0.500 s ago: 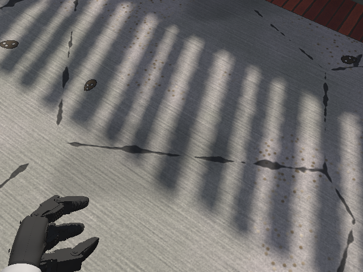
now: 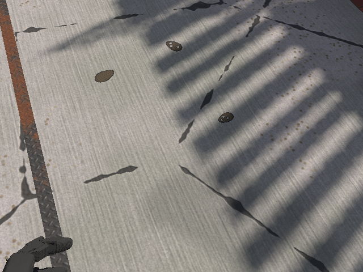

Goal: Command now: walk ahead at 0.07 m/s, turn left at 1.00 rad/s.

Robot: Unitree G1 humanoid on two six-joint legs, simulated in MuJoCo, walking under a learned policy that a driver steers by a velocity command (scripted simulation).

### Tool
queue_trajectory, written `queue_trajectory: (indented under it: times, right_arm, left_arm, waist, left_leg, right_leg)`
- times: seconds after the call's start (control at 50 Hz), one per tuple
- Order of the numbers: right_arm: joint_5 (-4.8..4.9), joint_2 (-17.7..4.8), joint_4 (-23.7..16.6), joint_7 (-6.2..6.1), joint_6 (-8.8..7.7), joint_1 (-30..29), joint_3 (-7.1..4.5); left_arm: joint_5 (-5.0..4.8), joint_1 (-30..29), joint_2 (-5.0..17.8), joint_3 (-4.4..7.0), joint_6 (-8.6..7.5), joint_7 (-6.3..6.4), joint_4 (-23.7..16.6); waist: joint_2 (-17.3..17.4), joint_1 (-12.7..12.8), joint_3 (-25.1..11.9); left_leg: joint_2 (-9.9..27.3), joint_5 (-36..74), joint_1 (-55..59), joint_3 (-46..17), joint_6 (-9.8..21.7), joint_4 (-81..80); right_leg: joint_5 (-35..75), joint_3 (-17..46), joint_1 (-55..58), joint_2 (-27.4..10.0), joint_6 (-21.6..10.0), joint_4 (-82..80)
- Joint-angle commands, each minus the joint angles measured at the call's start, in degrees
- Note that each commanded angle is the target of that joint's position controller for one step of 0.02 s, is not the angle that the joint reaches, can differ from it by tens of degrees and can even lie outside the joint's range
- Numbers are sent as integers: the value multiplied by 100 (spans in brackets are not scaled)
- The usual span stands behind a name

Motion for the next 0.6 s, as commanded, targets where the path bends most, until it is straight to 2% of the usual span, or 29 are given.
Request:
queue_trajectory:
  times: [0.02, 0.08, 0.1, 0.12, 0.14, 0.18, 0.2, 0.22, 0.24, 0.26, 0.28, 0.3, 0.32, 0.34, 0.36, 0.42, 0.52, 0.6]
  right_arm:
    - [-42, -1065, -594, -192, -46, -332, -338]
    - [9, -1084, -562, -289, 53, -203, -371]
    - [49, -1022, -568, -310, 88, -215, -351]
    - [68, -972, -589, -305, 103, -229, -325]
    - [63, -989, -588, -281, 97, -221, -311]
    - [40, -937, -554, -216, 65, -188, -276]
    - [41, -865, -551, -193, 55, -197, -247]
    - [56, -780, -570, -183, 51, -288, -209]
    - [73, -661, -629, -182, 51, -491, -157]
    - [80, -369, -620, -186, 40, -422, -67]
    - [96, 157, -665, -187, 11, -157, 91]
    - [175, -171, -1027, -146, -109, -343, 72]
    - [127, -545, -927, -131, -129, -426, -6]
    - [56, -685, -786, -123, -116, -331, -70]
    - [2, -651, -696, -113, -110, -211, -77]
    - [85, -381, -741, -56, -141, -283, 10]
    - [185, -211, -754, 20, -155, -596, 79]
    - [202, -21, -813, 219, -214, -1175, 186]
  left_arm:
    - [52, 304, 648, 189, -5, 30, -210]
    - [-6, 222, 448, 129, 56, 18, -198]
    - [-35, 259, 431, 122, 71, 4, -182]
    - [-76, 201, 426, 118, 72, -23, -198]
    - [-107, 117, 436, 126, 49, -48, -246]
    - [-157, 90, 477, 157, -52, -81, -305]
    - [-179, 204, 505, 185, -111, -88, -288]
    - [-201, 473, 517, 223, -167, -86, -217]
    - [-219, 999, 529, 278, -211, -75, -53]
    - [-210, 1694, 739, 383, -225, -33, 127]
    - [-51, 2027, 1071, 401, -225, -13, 101]
    - [160, 1520, 1342, 442, -307, -57, -32]
    - [69, 1105, 1059, 396, -345, 0, -185]
    - [-47, 1081, 811, 319, -328, 60, -193]
    - [-96, 1176, 726, 273, -301, 99, -218]
    - [3, 1650, 739, 220, -362, 130, -77]
    - [139, 2265, 613, 140, -391, 91, 198]
    - [138, 2588, 664, 121, -340, 81, 414]
  waist:
    - [367, 299, -1694]
    - [315, 220, -1792]
    - [349, 212, -1888]
    - [492, 146, -1813]
    - [739, 90, -1670]
    - [1044, 76, -1438]
    - [1097, 126, -1378]
    - [1105, 285, -1317]
    - [1016, 587, -1248]
    - [512, 834, -1385]
    - [-600, 684, -1555]
    - [-1281, 387, -789]
    - [-1106, 326, -418]
    - [-784, 326, -345]
    - [-516, 314, -446]
    - [-402, 420, -345]
    - [-418, 603, -103]
    - [-270, 778, 301]
  left_leg:
    - [1286, 1646, 1464, -2201, 984, -976]
    - [1142, 1555, 1360, -2324, 921, -847]
    - [1028, 310, 1234, -2376, 852, -956]
    - [928, -1201, 1006, -2485, 793, -1151]
    - [891, -2150, 786, -2659, 773, -1316]
    - [862, -2818, 475, -2884, 744, -1339]
    - [833, -2978, 281, -2947, 698, -1245]
    - [782, -3129, -41, -2941, 605, -1066]
    - [641, -3307, -676, -2767, 405, -676]
    - [230, -3525, -1415, -2070, 18, 492]
    - [-383, -3127, -2227, -983, -217, 2359]
    - [194, -2244, -3297, -880, -257, 3004]
    - [596, -1741, -3459, -657, -365, 3487]
    - [725, -1391, -3431, -468, -468, 3834]
    - [808, -1196, -3261, -332, -513, 4162]
    - [1030, -493, -3221, -106, -565, 4720]
    - [1191, 262, -3530, -79, -670, 4454]
    - [1263, 453, -3493, 432, -484, 3355]
  right_leg:
    - [329, 306, -239, 24, 136, -683]
    - [603, 366, -105, 218, 319, -1318]
    - [844, 382, 26, 228, 315, -1577]
    - [1023, 359, 183, 236, 283, -1852]
    - [1032, 320, 326, 275, 248, -2086]
    - [835, 304, 705, 315, 157, -2522]
    - [786, 292, 1042, 301, 115, -2774]
    - [902, 266, 1543, 244, 60, -3117]
    - [1225, 247, 2368, 92, -49, -3619]
    - [814, 658, 3329, -525, -238, -4075]
    - [-911, 2386, 3857, -1790, -669, -4626]
    - [-2287, 3993, 3150, -2423, -1134, -5409]
    - [-2285, 3616, 2880, -2371, -1130, -5446]
    - [-1792, 2911, 2810, -2101, -952, -5367]
    - [-1356, 2343, 2737, -1849, -767, -5316]
    - [-352, 1099, 2480, -1519, -676, -5456]
    - [890, -145, 2783, -1476, -740, -5525]
    - [1670, -919, 3126, -1574, -681, -5706]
